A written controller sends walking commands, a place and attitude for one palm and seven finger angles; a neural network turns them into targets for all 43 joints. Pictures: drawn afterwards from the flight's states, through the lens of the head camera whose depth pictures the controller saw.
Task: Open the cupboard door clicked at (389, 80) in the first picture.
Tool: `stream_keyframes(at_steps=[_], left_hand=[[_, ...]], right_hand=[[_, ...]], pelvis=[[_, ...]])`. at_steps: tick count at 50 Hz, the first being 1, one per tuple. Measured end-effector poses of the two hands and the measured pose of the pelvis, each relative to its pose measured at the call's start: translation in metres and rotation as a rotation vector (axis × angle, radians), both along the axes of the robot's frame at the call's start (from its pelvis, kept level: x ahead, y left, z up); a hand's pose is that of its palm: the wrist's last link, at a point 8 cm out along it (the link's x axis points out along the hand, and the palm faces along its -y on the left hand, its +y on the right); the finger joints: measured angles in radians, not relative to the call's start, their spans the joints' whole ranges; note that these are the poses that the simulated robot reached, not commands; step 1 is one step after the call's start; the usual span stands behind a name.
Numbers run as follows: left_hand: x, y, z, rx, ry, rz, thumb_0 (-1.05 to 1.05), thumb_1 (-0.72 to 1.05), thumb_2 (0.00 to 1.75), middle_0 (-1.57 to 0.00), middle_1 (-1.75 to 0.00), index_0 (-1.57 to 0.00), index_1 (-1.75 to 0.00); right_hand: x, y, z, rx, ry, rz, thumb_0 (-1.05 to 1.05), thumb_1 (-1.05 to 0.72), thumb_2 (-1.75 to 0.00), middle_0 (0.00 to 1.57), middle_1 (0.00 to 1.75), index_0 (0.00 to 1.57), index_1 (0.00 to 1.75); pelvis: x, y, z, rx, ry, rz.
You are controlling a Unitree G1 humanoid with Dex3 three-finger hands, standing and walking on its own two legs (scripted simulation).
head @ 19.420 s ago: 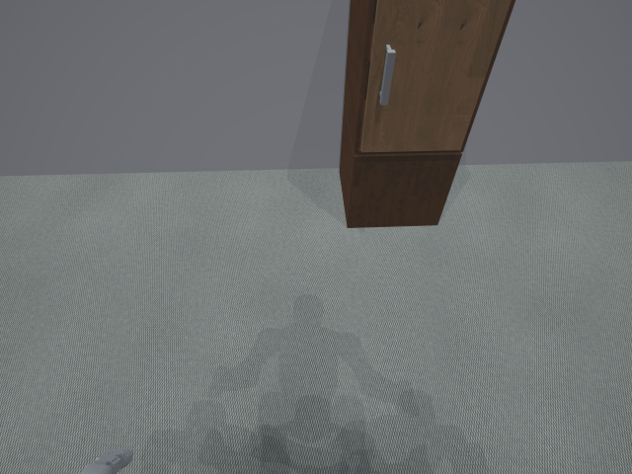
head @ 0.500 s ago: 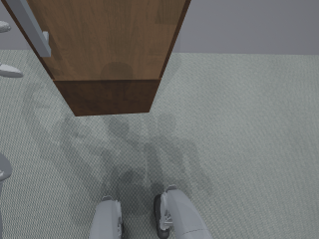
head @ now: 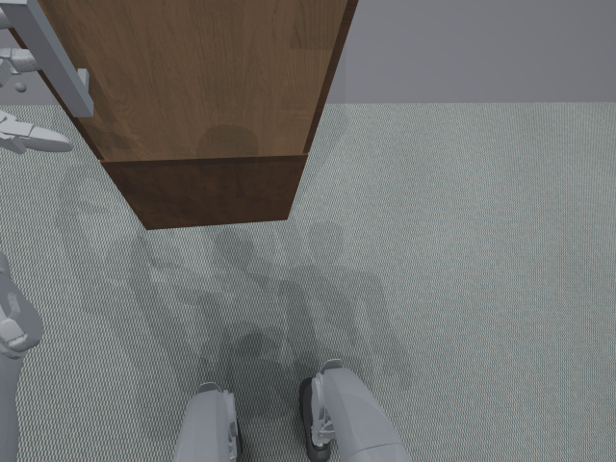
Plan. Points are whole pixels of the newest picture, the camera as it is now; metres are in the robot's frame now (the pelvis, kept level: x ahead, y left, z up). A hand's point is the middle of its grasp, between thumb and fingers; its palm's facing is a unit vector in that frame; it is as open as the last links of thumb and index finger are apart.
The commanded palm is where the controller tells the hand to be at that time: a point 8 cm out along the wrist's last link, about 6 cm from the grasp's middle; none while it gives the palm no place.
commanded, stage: slide the fingers in behind the handle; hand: left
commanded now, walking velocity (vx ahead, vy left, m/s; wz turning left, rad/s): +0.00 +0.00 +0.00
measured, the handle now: (56, 46) +0.59 +0.23 +0.06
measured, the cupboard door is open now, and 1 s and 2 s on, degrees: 0 0 0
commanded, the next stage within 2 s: close the thumb around the handle in 1.22 s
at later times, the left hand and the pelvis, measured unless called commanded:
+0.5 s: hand (56, 87) +0.53 +0.23 +0.06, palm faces +0.03 -1.00 -0.01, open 13.9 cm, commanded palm +0.51 +0.26 +0.06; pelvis +0.01 -0.01 +0.00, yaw +0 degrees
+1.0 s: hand (78, 87) +0.54 +0.21 +0.06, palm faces +0.03 -1.00 -0.03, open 14.0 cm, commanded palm +0.52 +0.24 +0.06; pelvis +0.00 -0.01 +0.00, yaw +1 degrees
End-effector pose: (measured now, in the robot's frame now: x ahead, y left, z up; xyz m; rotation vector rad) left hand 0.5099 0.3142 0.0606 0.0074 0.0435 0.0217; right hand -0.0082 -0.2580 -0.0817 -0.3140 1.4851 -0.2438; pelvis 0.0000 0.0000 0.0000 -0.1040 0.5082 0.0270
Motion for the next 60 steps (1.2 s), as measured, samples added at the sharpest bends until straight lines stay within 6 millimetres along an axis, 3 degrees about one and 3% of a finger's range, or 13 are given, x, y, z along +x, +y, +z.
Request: stream_keyframes(at_steps=[28,42,60], left_hand=[[0.000,-0.036,0.000,0.008,-0.016,0.007,-0.01,-0.50,0.30,-0.30,-1.20,-0.30,-1.20],[0.001,-0.052,-0.001,0.001,-0.023,0.005,-0.01,-0.50,0.30,-0.30,-1.20,-0.30,-1.20],[0.003,-0.053,-0.003,0.007,-0.009,0.017,-0.01,-0.50,0.30,-0.29,-1.20,-0.29,-1.20]], right_hand=[[0.019,-0.007,-0.003,0.021,-0.051,0.005,0.00,-0.91,-0.90,0.20,0.30,0.20,0.30],[0.014,-0.008,-0.006,0.026,-0.041,0.007,0.00,-0.91,-0.90,0.20,0.30,0.20,0.30],[0.006,-0.006,-0.006,0.034,-0.025,-0.003,0.00,-0.91,-0.90,0.20,0.30,0.20,0.30]], pelvis=[[0.006,-0.006,0.004,0.018,-0.017,-0.004],[0.004,-0.008,0.003,0.022,-0.018,0.001],[0.004,-0.007,0.003,0.024,-0.017,-0.003]])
